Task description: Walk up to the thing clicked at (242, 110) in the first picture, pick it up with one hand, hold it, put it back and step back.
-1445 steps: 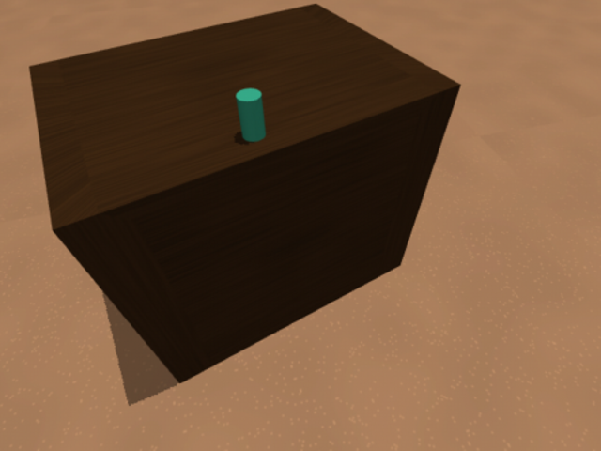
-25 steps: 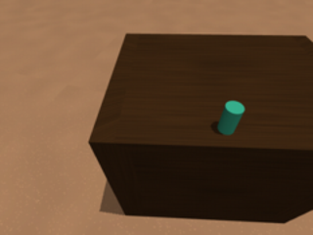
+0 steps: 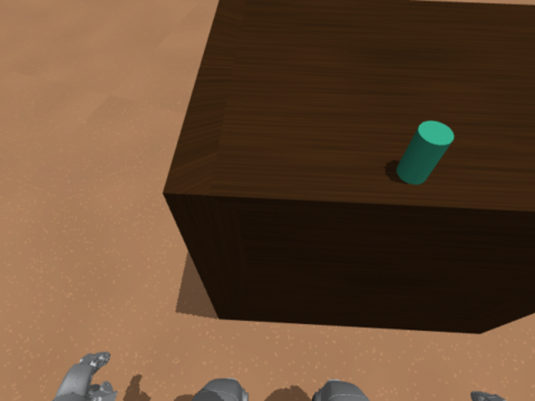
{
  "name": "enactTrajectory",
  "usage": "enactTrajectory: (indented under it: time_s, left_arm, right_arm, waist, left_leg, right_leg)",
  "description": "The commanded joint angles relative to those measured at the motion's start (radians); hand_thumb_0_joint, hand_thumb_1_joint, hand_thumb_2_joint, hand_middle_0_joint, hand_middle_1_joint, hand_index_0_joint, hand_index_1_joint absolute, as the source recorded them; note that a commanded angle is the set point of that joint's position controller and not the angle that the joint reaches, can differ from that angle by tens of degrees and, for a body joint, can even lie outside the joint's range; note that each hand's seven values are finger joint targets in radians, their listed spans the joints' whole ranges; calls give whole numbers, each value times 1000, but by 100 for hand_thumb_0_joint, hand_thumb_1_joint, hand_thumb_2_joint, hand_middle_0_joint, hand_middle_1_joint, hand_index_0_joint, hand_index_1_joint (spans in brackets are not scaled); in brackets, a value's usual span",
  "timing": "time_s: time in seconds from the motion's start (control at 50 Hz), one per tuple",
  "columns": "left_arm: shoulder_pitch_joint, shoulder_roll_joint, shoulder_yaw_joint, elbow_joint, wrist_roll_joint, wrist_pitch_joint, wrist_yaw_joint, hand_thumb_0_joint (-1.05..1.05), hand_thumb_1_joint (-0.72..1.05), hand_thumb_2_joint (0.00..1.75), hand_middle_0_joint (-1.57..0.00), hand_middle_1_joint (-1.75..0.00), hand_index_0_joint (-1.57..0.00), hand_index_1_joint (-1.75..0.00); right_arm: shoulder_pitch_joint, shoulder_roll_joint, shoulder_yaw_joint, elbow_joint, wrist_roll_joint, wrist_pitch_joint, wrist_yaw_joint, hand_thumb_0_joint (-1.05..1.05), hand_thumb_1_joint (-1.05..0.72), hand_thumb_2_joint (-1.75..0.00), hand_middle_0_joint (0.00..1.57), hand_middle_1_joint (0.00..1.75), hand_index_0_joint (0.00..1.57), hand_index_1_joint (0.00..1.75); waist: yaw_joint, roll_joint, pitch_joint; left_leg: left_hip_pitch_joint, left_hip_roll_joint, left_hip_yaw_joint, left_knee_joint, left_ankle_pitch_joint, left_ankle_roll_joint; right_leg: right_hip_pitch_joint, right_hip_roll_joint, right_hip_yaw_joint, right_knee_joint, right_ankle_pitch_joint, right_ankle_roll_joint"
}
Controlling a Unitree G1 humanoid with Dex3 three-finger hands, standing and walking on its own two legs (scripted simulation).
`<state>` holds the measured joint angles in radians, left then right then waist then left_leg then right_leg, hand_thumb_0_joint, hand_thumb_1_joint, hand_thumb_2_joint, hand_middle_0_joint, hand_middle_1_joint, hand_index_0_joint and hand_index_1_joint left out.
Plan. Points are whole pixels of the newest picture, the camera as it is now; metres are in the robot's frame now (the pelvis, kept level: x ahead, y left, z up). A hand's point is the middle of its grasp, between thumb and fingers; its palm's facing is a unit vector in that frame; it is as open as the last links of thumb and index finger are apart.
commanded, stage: step back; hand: right
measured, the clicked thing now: (422, 154) +0.46 -0.21 +0.09
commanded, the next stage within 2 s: none
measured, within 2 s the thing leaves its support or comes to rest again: neither
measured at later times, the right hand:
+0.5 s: hand out of the picture -0.01 -0.27 -0.15, palm faces +0.07 +0.92 -0.38, open 7.3 cm
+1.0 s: hand out of the picture -0.14 -0.25 -0.12, palm faces +0.01 +0.90 -0.44, open 7.3 cm
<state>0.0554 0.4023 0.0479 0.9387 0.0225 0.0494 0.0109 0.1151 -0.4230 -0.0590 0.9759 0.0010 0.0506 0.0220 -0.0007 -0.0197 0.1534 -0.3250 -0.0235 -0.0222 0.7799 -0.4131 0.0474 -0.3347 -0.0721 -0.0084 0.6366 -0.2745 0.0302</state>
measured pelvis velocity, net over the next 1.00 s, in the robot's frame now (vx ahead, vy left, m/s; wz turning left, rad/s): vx -0.23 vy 0.02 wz -0.08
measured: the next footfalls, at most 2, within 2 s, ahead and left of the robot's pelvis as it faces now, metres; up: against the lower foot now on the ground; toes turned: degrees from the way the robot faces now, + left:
right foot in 0.44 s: -0.07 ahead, -0.12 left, +0.00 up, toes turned -3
left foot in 0.76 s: -0.14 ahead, +0.13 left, +0.00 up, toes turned -4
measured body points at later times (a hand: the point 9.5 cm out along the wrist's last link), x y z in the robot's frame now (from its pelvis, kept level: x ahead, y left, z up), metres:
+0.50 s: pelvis -0.10 +0.01 +0.00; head -0.04 +0.00 +0.44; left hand +0.02 +0.31 -0.12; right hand -0.01 -0.32 -0.12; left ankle -0.02 +0.12 -0.71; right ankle -0.11 -0.11 -0.72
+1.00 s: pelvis -0.23 +0.02 +0.01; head -0.17 +0.05 +0.45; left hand -0.10 +0.34 -0.12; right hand -0.14 -0.30 -0.09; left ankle -0.18 +0.13 -0.72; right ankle -0.27 -0.12 -0.63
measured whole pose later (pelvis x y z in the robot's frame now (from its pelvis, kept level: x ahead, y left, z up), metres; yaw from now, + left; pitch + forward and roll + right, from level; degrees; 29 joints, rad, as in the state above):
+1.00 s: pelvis -0.23 +0.02 +0.01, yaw -5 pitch -2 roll -1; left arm 0.16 0.41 0.09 0.81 0.01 0.08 0.01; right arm 0.15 -0.36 -0.04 0.85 -0.03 0.02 -0.01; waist 0.02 -0.04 0.17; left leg -0.30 0.02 0.00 0.59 -0.26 0.02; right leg -0.45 0.12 0.16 1.19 -0.50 0.02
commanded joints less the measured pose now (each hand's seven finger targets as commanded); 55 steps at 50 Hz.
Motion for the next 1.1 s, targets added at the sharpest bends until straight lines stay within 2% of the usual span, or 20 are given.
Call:
enactTrajectory:
  time_s: [0.0, 0.02, 0.04, 0.1, 0.26, 0.36, 0.4, 0.42, 0.44, 0.46, 0.52, 0.62, 0.68, 0.72, 0.74, 0.78, 0.8, 0.86, 0.98, 1.08]
  left_arm:
    - [-17, 154, 41, -137, -19, -1, 12, 0, 90, 90, -20, -30, -20, -30]
    - [-18, 154, 44, -134, -16, 8, 20, 0, 90, 90, -20, -30, -20, -30]
    - [-13, 170, 50, -126, -8, 11, 33, 0, 90, 90, -20, -30, -20, -30]
    - [65, 180, 53, -101, -21, 12, 32, 0, 90, 90, -20, -30, -20, -30]
    - [49, 162, 67, -176, -7, -7, 13, 0, 90, 90, -20, -30, -20, -30]
    - [153, 149, 76, -139, 0, -18, 1, 0, 90, 90, -20, -30, -20, -30]
    - [226, 154, 83, -112, 10, -25, 0, 0, 90, 90, -20, -30, -20, -30]
    - [221, 203, 97, -121, 21, -29, 1, 0, 90, 90, -20, -30, -20, -30]
    - [174, 290, 116, -143, 9, -29, -4, 0, 90, 90, -20, -30, -20, -30]
    - [111, 333, 120, -182, 20, -33, -6, 0, 90, 90, -20, -30, -20, -30]
    - [3, 228, 92, -220, 7, -36, 9, 0, 90, 90, -20, -30, -20, -30]
    - [118, 184, 86, -230, 17, -26, 16, 0, 90, 90, -20, -30, -20, -30]
    - [97, 213, 87, -245, 7, -14, 14, 0, 90, 90, -20, -30, -20, -30]
    - [63, 218, 81, -261, -4, -3, 7, 0, 90, 90, -20, -30, -20, -30]
    - [80, 184, 68, -264, -5, 4, 4, 0, 90, 90, -20, -30, -20, -30]
    - [14, 177, 81, -278, -7, 4, 16, 0, 90, 90, -20, -30, -20, -30]
    - [-1, 195, 87, -264, 7, 7, 25, 0, 90, 90, -20, -30, -20, -30]
    - [97, 179, 90, -216, -14, 5, 17, 0, 90, 90, -20, -30, -20, -30]
    - [115, 168, 93, -219, 1, 1, 2, 0, 90, 90, -20, -30, -20, -30]
    - [176, 155, 87, -188, -1, -6, -9, 0, 90, 90, -20, -30, -20, -30]
  right_arm:
    - [102, -251, -70, -60, -50, -37, -22, 0, -90, -90, 20, 30, 20, 30]
    - [89, -306, -79, -77, -45, -42, -22, 0, -90, -90, 20, 30, 20, 30]
    - [84, -343, -87, -91, -36, -41, -26, 0, -90, -90, 20, 30, 20, 30]
    - [-44, -235, -62, -131, -41, -45, -50, 0, -90, -90, 20, 30, 20, 30]
    - [95, -208, -63, -157, -26, -44, -63, 0, -90, -90, 20, 30, 20, 30]
    - [31, -229, -62, -189, -20, -29, -52, 0, -90, -90, 20, 30, 20, 30]
    - [-10, -218, -54, -198, -11, -22, -46, 0, -90, -90, 20, 30, 20, 30]
    - [-1, -187, -44, -203, -6, -21, -44, 0, -90, -90, 20, 30, 20, 30]
    - [-40, -143, -37, -213, 2, -21, -45, 0, -90, -90, 20, 30, 20, 30]
    - [-39, -164, -49, -199, -1, -13, -54, 0, -90, -90, 20, 30, 20, 30]
    - [63, -172, -43, -156, 13, -17, -52, 0, -90, -90, 20, 30, 20, 30]
    - [51, -154, -23, -178, 1, -40, -60, 0, -90, -90, 20, 30, 20, 30]
    - [104, -143, -27, -169, -11, -45, -55, 0, -90, -90, 20, 30, 20, 30]
    - [170, -143, -39, -143, -21, -52, -49, 0, -90, -90, 20, 30, 20, 30]
    - [151, -172, -51, -149, -32, -58, -49, 0, -90, -90, 20, 30, 20, 30]
    - [103, -352, -89, -185, -38, -56, -38, 0, -90, -90, 20, 30, 20, 30]
    - [84, -333, -92, -185, -40, -60, -41, 0, -90, -90, 20, 30, 20, 30]
    - [0, -221, -57, -200, -34, -63, -58, 0, -90, -90, 20, 30, 20, 30]
    - [59, -210, -63, -214, -31, -57, -61, 0, -90, -90, 20, 30, 20, 30]
    - [10, -248, -73, -246, -35, -41, -56, 0, -90, -90, 20, 30, 20, 30]
  waist:
    - [-6, 193, -171]
    - [-13, 199, -183]
    - [-36, 234, -205]
    - [39, 150, -168]
    - [-47, 144, -210]
    - [-7, 187, -231]
    - [37, 149, -230]
    - [33, 40, -217]
    - [44, -181, -156]
    - [58, -247, -104]
    - [-18, -101, -93]
    - [61, -151, -188]
    - [35, -210, -214]
    - [-7, -153, -230]
    - [1, -86, -229]
    - [-46, 252, -214]
    - [-46, 187, -178]
    - [34, 118, -134]
    - [-18, 159, -170]
    - [1, 252, -227]
  left_leg:
    - [151, 236, -299, -392, 606, 58]
    - [150, 343, -392, -391, 805, 153]
    - [100, 399, -489, -432, 739, 191]
    - [164, 276, -250, -356, 694, 151]
    - [367, 299, -216, -281, 758, 195]
    - [199, 286, -189, -262, 516, 157]
    - [67, 262, -159, -219, 391, 100]
    - [-53, 198, -125, -154, 258, 43]
    - [-146, -9, -20, 39, -24, -27]
    - [-83, -55, -61, 315, -230, -49]
    - [-109, -80, -146, 439, -104, -48]
    - [-192, -46, -64, 145, -134, -73]
    - [-72, -3, -15, -105, -80, -55]
    - [89, -18, 48, -350, 167, -43]
    - [161, 49, -53, -397, 260, -20]
    - [104, 430, -498, -447, 541, 211]
    - [52, 446, -503, -446, 542, 245]
    - [134, 299, -241, -349, 674, 162]
    - [253, 290, -198, -325, 604, 200]
    - [168, 302, -188, -290, 476, 165]
  right_leg:
    - [-70, 77, 49, 253, 26, -81]
    - [-130, 183, 117, 394, -363, -63]
    - [-120, 205, 217, 502, -422, -58]
    - [-207, 182, 247, 632, -252, -53]
    - [-170, 139, 156, 330, -241, -1]
    - [56, 104, 39, -5, -121, -31]
    - [186, 93, 37, -157, 46, -64]
    - [222, -1, 189, -210, 51, -107]
    - [116, -186, 450, -295, 87, -246]
    - [-76, -333, 591, -358, 119, -362]
    - [-25, -174, 300, -237, 356, -268]
    - [304, -150, 252, -126, 529, -260]
    - [278, -163, 258, -84, 522, -241]
    - [185, -120, 204, -10, 418, -184]
    - [78, -74, 189, 31, 274, -136]
    - [-120, 167, 116, 387, -370, -49]
    - [-118, 170, 220, 533, -376, -52]
    - [-195, 176, 231, 643, -242, -48]
    - [-181, 160, 167, 480, -234, 9]
    - [16, 80, 66, 98, -195, -23]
